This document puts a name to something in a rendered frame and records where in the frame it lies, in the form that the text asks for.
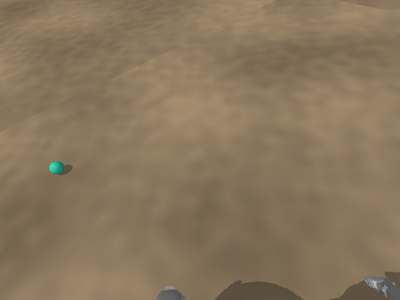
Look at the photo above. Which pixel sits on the ball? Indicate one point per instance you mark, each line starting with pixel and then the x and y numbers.
pixel 56 167

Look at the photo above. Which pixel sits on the right robot hand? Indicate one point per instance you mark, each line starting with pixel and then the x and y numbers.
pixel 384 286

